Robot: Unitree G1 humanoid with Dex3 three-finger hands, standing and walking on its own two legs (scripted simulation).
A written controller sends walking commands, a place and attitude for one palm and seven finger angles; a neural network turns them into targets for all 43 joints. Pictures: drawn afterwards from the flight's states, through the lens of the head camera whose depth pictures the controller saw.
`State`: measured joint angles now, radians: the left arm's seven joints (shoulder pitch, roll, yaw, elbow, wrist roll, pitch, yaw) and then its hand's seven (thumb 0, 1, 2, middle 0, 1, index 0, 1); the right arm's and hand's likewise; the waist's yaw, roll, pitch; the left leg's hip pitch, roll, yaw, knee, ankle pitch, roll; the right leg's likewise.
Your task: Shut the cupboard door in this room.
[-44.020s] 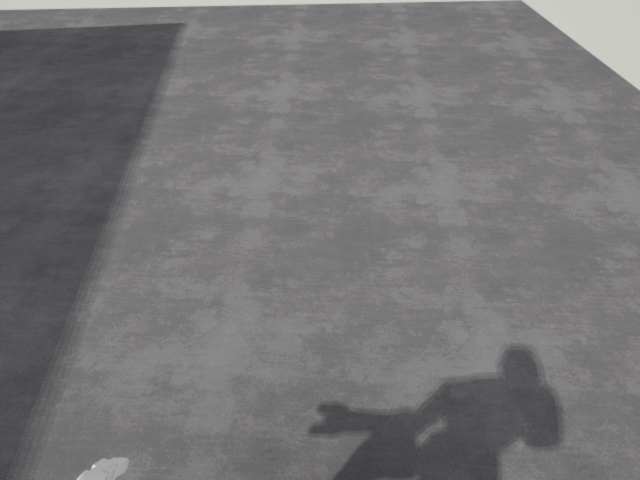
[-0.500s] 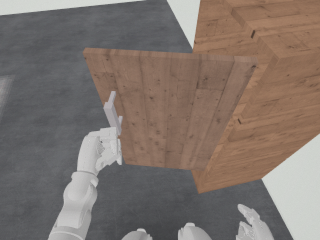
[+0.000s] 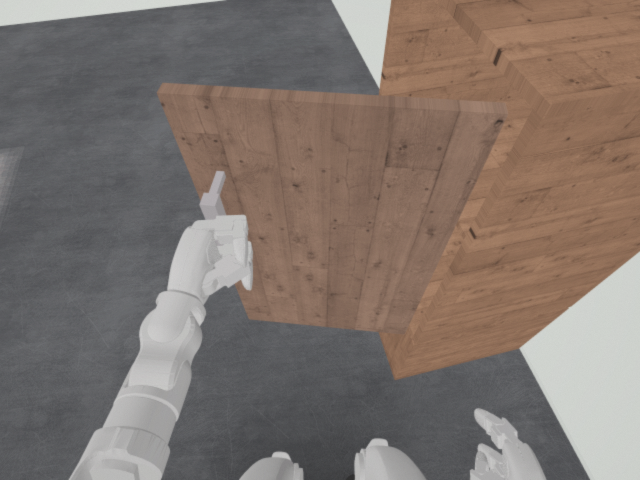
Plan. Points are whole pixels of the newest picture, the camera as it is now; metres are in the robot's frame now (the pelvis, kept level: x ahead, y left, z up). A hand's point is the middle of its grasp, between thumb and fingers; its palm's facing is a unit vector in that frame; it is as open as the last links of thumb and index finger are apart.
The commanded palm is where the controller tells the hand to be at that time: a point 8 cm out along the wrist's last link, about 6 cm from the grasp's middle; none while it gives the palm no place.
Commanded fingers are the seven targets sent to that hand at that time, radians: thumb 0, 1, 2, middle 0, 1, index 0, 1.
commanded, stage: push the door shut along its arc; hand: left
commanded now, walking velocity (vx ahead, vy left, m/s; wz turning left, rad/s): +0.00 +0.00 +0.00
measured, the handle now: (224, 217) +0.44 +0.14 +0.05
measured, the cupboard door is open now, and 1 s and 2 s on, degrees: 71 51 34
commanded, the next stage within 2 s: pull the fist back off the door in 1.52 s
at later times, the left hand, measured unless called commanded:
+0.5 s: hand (269, 224) +0.43 +0.08 +0.05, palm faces -0.31 -0.95 -0.06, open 3.1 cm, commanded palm +0.43 +0.13 +0.06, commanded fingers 0.00 0.90 0.90 -1.30 -1.50 -1.30 -1.50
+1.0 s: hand (301, 191) +0.49 +0.04 +0.05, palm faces -0.42 -0.91 -0.04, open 3.1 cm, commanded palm +0.49 +0.10 +0.06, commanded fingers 0.00 0.90 0.90 -1.30 -1.50 -1.30 -1.50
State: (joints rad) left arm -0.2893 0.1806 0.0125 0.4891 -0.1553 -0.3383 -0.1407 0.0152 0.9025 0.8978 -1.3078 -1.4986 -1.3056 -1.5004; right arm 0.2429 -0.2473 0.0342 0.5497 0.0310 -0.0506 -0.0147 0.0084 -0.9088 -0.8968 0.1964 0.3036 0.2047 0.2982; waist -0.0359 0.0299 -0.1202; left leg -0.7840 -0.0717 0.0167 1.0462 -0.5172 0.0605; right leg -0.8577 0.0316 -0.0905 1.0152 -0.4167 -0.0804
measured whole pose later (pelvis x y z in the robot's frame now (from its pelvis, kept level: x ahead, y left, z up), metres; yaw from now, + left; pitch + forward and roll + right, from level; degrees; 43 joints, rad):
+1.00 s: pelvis -0.01 +0.01 -0.02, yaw -1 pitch +22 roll -1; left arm -0.97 0.30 0.13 1.15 -0.11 -0.39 -0.32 0.01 0.90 0.91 -1.29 -1.50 -1.30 -1.50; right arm 0.36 -0.28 0.03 0.62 0.02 -0.03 0.00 0.00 -0.91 -0.90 0.20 0.30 0.20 0.30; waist -0.18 0.04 -0.11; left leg -1.00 -0.06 0.04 1.13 -0.53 0.07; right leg -1.07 0.04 -0.08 1.08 -0.40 -0.07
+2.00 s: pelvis +0.01 +0.00 -0.01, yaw -2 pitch +25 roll +0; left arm -0.98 0.12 0.21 1.16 0.04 -0.43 0.24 0.02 0.90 0.90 -1.29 -1.50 -1.31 -1.50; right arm 0.41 -0.22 0.01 0.64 -0.07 0.01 0.11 0.00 -0.91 -0.90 0.20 0.30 0.21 0.30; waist -0.20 0.06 -0.14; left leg -0.99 -0.04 0.05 1.10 -0.54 0.06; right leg -1.08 0.06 -0.07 1.05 -0.42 -0.08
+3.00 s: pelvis +0.02 -0.01 +0.04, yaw -2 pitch +11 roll +1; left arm -0.22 0.11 -0.01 0.40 -0.11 -0.33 0.06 0.02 0.90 0.90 -1.29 -1.50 -1.30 -1.50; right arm 0.33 -0.25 0.01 0.56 0.04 0.04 0.01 0.01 -0.91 -0.90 0.20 0.30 0.20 0.30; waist -0.04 0.04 -0.09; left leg -0.55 -0.05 0.04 0.80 -0.44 0.05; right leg -0.64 0.06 -0.05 0.80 -0.34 -0.09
